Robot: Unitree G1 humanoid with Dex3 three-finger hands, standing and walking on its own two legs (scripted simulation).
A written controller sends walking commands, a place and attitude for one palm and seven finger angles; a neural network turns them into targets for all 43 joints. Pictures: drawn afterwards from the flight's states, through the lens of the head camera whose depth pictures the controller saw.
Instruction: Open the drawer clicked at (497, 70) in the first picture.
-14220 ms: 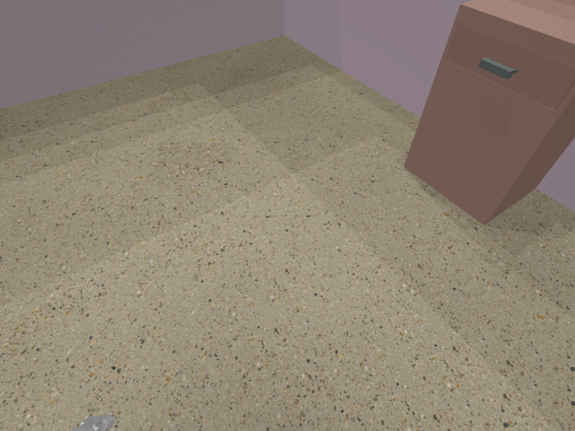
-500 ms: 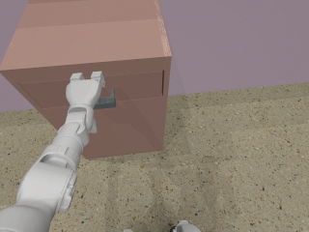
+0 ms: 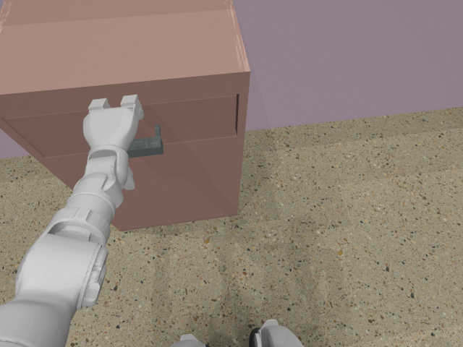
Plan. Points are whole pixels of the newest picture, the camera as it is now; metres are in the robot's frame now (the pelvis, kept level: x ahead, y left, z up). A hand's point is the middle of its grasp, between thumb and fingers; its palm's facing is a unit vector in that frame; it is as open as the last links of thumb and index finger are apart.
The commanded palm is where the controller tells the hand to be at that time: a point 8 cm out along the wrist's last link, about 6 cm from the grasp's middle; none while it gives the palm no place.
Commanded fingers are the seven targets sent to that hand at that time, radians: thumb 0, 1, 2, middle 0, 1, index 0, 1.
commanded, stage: move the hooked fingers above the handle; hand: left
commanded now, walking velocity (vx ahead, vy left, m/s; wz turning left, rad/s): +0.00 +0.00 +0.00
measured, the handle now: (134, 139) +0.54 +0.17 -0.06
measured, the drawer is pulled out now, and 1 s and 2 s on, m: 0.00 0.00 0.00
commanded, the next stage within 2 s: lower the fingers behind the handle in 0.32 s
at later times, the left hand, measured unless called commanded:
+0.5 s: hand (125, 144) +0.49 +0.17 +0.00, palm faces -0.06 -0.04 -1.00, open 13.8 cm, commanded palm +0.48 +0.17 +0.05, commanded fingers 0.00 -0.50 0.30 -0.30 -1.20 -0.30 -1.20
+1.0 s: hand (128, 156) +0.49 +0.17 -0.04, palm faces -0.07 -0.03 -1.00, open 13.8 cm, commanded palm +0.47 +0.17 +0.02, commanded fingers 0.00 -0.50 0.30 -0.30 -1.20 -0.30 -1.20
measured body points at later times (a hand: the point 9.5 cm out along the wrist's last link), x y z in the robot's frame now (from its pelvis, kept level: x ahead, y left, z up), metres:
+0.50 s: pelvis +0.01 +0.00 +0.00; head +0.13 -0.01 +0.44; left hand +0.49 +0.17 +0.05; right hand +0.02 -0.27 -0.13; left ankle -0.03 +0.08 -0.70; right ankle +0.01 -0.11 -0.70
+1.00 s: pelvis +0.00 +0.00 -0.02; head +0.13 -0.01 +0.42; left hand +0.49 +0.17 +0.02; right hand +0.00 -0.27 -0.15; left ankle -0.03 +0.08 -0.70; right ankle +0.01 -0.11 -0.70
